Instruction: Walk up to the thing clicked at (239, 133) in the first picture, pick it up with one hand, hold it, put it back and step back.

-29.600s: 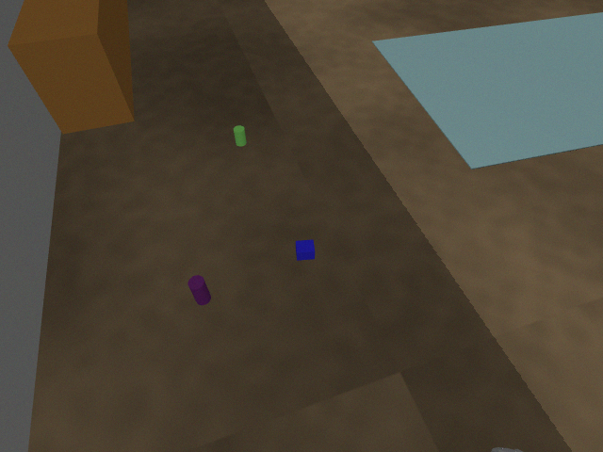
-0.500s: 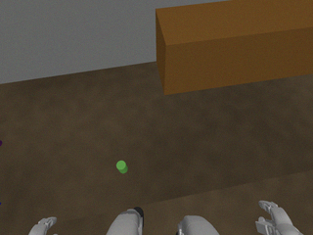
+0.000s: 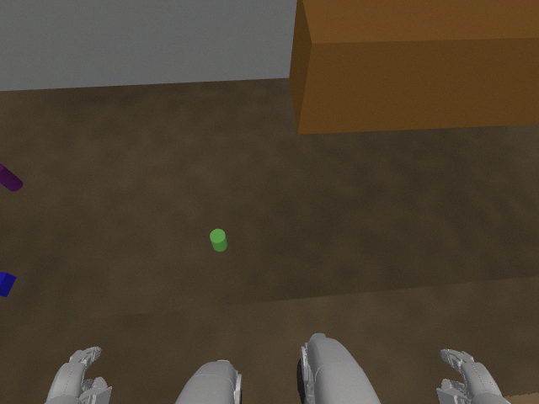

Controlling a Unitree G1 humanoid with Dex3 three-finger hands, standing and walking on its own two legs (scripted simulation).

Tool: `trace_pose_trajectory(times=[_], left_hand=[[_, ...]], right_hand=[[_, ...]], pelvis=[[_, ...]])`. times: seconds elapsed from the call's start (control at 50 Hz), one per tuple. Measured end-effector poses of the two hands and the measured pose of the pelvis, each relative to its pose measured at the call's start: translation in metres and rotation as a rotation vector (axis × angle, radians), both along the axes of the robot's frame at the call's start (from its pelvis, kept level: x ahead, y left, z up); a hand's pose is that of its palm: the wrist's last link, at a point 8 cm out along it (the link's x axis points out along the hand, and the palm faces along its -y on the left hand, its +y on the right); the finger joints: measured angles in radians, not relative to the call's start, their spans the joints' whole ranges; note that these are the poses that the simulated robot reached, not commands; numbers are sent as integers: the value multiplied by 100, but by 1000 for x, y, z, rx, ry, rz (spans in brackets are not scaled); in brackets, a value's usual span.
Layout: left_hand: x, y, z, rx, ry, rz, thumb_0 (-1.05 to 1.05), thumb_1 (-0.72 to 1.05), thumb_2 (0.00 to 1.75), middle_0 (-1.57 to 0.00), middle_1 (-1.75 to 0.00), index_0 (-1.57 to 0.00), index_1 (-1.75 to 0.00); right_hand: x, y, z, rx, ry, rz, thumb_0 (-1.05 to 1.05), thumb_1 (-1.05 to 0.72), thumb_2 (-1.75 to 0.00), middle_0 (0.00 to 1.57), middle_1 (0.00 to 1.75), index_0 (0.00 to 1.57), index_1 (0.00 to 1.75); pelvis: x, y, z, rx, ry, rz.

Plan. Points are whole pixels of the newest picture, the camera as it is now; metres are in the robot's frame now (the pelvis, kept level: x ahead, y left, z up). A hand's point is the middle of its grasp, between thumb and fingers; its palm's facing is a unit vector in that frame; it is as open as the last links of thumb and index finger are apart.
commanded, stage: walk up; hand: left
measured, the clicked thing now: (218, 240) +0.60 +0.18 -0.71
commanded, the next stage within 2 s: stand in 1.66 s
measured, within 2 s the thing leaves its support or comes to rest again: neither
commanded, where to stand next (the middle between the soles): +0.19 -0.02 m, yaw -5 degrees
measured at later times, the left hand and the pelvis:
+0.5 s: hand out of the picture -0.06 +0.26 -0.11, palm faces -0.08 -0.88 -0.47, open 7.4 cm; pelvis -0.14 -0.01 +0.01, yaw -4 degrees
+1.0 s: hand out of the picture -0.12 +0.26 -0.13, palm faces -0.01 -0.94 -0.35, open 7.4 cm; pelvis -0.18 +0.00 +0.01, yaw -1 degrees
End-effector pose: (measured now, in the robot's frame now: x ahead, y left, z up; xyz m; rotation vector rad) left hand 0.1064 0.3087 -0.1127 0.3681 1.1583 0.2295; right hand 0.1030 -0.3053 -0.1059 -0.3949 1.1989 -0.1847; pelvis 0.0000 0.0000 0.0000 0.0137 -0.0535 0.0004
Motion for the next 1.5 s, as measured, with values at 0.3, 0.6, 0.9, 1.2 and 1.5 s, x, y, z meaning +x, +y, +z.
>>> trace_pose_trajectory(times=[0.3,0.6,0.9,1.2,1.5], left_hand=[[-116,1,15,64,60,-38,1,90,89,-21,-30,-20,-30],[-170,6,38,61,-71,-45,1,90,89,-21,-30,-21,-30],[-222,-8,14,-37,2,-11,1,90,89,-21,-30,-21,-30],[-211,11,14,-45,28,6,1,90,89,-21,-30,-21,-30],[-153,1,25,-27,-31,-59,1,90,89,-21,-30,-21,-30]], right_hand=[[-60,-14,4,34,-172,-29,0,-90,-89,21,30,20,30],[-233,-9,-15,39,91,-94,0,-91,-89,20,30,20,29],[-229,-5,10,30,-57,-80,0,-90,-89,21,30,20,30],[-202,22,14,56,-59,-59,0,-91,-89,20,30,20,30],[-172,17,14,68,-96,-102,0,-91,-89,21,30,20,30]], pelvis=[[-94,-10,-1,-32,7,-87],[-163,2,5,-14,21,-10],[-184,-3,11,-46,-14,-34],[-165,12,17,-12,9,-47],[-152,12,20,-10,11,-59]])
